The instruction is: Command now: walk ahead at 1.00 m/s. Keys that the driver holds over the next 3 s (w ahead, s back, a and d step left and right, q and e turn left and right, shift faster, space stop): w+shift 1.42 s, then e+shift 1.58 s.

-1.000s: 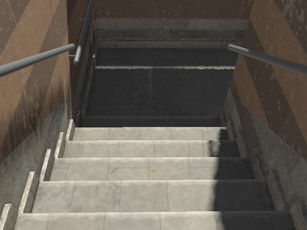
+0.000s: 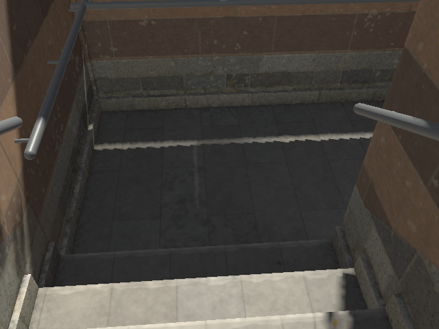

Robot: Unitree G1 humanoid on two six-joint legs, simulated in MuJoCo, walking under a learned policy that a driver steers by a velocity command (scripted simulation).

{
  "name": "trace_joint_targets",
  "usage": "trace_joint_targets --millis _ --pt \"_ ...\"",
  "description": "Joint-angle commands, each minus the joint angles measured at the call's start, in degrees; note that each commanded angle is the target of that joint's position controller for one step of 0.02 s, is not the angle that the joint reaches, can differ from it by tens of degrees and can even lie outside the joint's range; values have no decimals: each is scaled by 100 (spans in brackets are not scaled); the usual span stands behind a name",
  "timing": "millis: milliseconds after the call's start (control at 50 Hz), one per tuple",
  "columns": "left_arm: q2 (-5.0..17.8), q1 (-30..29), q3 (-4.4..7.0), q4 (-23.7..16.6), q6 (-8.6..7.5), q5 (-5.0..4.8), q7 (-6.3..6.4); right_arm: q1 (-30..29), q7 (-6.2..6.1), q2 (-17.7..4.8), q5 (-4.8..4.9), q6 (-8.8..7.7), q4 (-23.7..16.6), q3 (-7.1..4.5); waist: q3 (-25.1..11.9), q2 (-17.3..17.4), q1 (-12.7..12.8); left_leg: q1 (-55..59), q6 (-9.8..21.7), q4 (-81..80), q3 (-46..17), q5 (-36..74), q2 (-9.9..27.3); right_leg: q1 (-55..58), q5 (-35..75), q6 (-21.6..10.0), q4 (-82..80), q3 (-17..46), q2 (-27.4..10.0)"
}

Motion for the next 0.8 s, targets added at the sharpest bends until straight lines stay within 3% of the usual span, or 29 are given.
trace_joint_targets --millis 20,60,100,120,160,200,260,280,300,320,340,360,400,420,440,480,520,540,580,600,620,640,660,680,700,720,740,760,800 --pt "795 2997 135 767 -5 52 -106 -800 -225 -262 162 -59 -979 -116 309 -924 930 -4644 374 3170 -1398 223 -455 4149 3783 -184 598 1801 -1635" --pt "683 2855 154 894 -65 -50 -61 -490 -207 -534 -82 4 -729 -191 224 212 536 -5454 469 1681 -1406 1119 157 3674 813 -510 209 2486 -1799" --pt "352 2392 -38 846 -212 0 42 -1215 -95 -465 -231 86 -964 -206 678 -389 237 -5348 39 -281 -1680 2006 572 1631 -1170 -964 -89 3455 -2079" --pt "71 1754 -170 670 -220 -27 126 -1945 -15 -529 -211 157 -1229 -227 1261 212 1 -4210 -307 -1909 -1423 2772 657 -259 -1270 -835 -289 2937 -1730" --pt "1009 1328 114 499 -314 59 233 -1208 105 -435 -188 218 -879 -186 802 -248 -346 -1500 -447 -2320 -88 4445 96 -1922 -813 -556 17 1878 -1129" --pt "372 1152 -19 549 -510 -258 287 -1576 334 -260 5 28 -939 -89 678 319 -435 -359 -322 -4277 -137 7973 357 -2601 -3341 -145 559 1070 -373" --pt "507 1521 60 693 -329 -142 249 -2262 256 -373 97 203 -1326 -22 932 -535 166 462 -259 -5172 477 6565 124 -1767 -2137 -112 1252 867 -462" --pt "669 1159 80 683 -282 1 161 -424 127 -803 -40 344 -741 -244 -86 -711 -617 1808 -26 -4022 893 6500 -215 -1411 89 -137 2731 757 -600" --pt "643 1131 49 712 -263 -65 131 1157 52 -1045 -94 332 -239 -325 -278 -380 -1354 2669 274 -4707 556 5938 38 -1491 1583 -21 4789 601 -510" --pt "690 254 121 634 -219 -79 226 2251 85 -1392 -90 328 -6 -481 -118 623 -2443 3386 831 -5771 -245 5737 671 -2463 -1265 124 8277 539 274" --pt "133 631 47 365 -205 -241 333 1561 264 -1281 -33 246 -143 -330 282 1558 -1569 2955 485 -5301 -1071 7624 1438 -3523 -5360 -120 9589 898 1105" --pt "215 1497 62 99 -252 -223 399 858 347 -993 -70 75 -302 -147 302 1090 -418 3172 318 -4905 -2068 8258 1974 -4391 -4278 -393 7491 1669 450" --pt "117 1642 127 525 -120 61 398 279 300 -491 -70 -14 -249 -40 564 -48 110 1618 404 -4941 -2148 5272 1826 -4401 -3467 -319 6363 1738 86" --pt "99 1497 87 371 -39 217 355 18 235 -692 -39 -60 -343 -45 353 807 219 887 936 -5165 -3178 4085 2317 -4442 -3609 -59 6011 1774 -172" --pt "229 607 123 29 73 222 269 -451 151 -533 -43 -150 -504 81 1124 73 442 -1029 996 -5688 -3054 4039 2202 -3602 -2739 381 3951 1649 -344" --pt "202 878 90 228 104 121 159 -964 23 -1022 -164 -207 -613 -95 1135 367 718 -3006 707 -5278 -1864 4287 1351 -1044 -754 590 2908 656 -26" --pt "60 805 15 243 -86 -54 -133 -1312 -104 -644 185 -420 -650 -16 759 -47 969 -4044 337 -4795 -959 1684 646 818 2810 531 1094 348 -137" --pt "60 508 -12 232 -108 -83 -182 -1247 -81 -801 282 -422 -677 -35 785 143 670 -3638 313 -4816 -922 1999 652 1077 2650 532 807 106 -19" --pt "90 89 -72 -111 18 -141 -71 -787 -40 -749 153 -243 -430 -82 951 879 266 -2972 301 -4083 -701 3081 626 1464 1595 470 187 -300 85" --pt "434 1712 105 384 135 36 69 -1169 -24 -900 26 -195 -438 -85 211 1124 1065 -2735 343 -2460 -676 4898 873 2684 1447 205 1180 -602 322" --pt "774 3280 232 964 164 53 184 -1104 54 -949 6 -160 -460 -105 -176 387 1627 -2439 166 -801 -362 6887 733 3464 528 17 654 -585 386" --pt "993 4504 356 1232 156 42 142 -1873 -27 -1066 11 -113 -536 -166 -58 -364 2742 -3403 44 2583 -402 4704 151 4366 549 -512 -487 211 -279" --pt "1136 4402 343 1318 104 -11 -11 -2188 -119 -594 31 -96 -779 -139 427 -1097 2483 -4860 127 4360 -707 -140 -872 4334 1249 -510 57 1110 -984" --pt "739 3311 71 1036 -79 38 -118 -887 -200 -329 191 -147 -1175 -70 396 -830 792 -5432 508 2386 -1573 915 -247 4214 3003 -132 449 2250 -1644" --pt "591 2974 108 1019 -73 -6 -110 -542 -193 -439 43 -86 -816 -129 177 -29 565 -5404 499 1895 -1486 1330 66 3733 1190 -472 144 2680 -1906" --pt "142 2553 -55 1010 -118 -24 -94 -879 -158 -370 -99 7 -690 -155 504 852 333 -5206 536 1202 -1446 1781 165 2493 -476 -205 45 2343 -1302" --pt "583 2273 17 871 -182 -10 -10 -746 -136 -301 -251 61 -898 -133 256 -808 116 -5468 265 867 -1724 1606 403 2073 -1148 -971 33 3749 -2284" --pt "138 1768 -176 742 -221 0 83 -1779 -38 -459 -262 144 -1214 -156 1060 242 -85 -4640 -193 -1132 -1605 2498 605 26 -1449 -904 -364 3530 -2026" --pt "902 1227 66 590 -325 125 214 -1446 52 -423 -145 248 -975 -140 1069 74 -411 -2019 -479 -2116 -569 4302 242 -2119 -1573 -634 -11 2249 -1217"
Next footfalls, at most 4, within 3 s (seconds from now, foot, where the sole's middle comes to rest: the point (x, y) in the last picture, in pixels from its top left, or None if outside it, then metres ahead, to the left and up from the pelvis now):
0.32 left None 0.37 0.09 -0.96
0.64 right None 0.67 -0.07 -1.13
0.96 left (194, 297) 0.96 0.10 -1.30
1.28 right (227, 260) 1.26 -0.06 -1.47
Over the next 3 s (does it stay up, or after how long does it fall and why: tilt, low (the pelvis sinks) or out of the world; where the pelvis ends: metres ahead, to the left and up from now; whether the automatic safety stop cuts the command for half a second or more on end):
stays up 1.77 0.00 -0.88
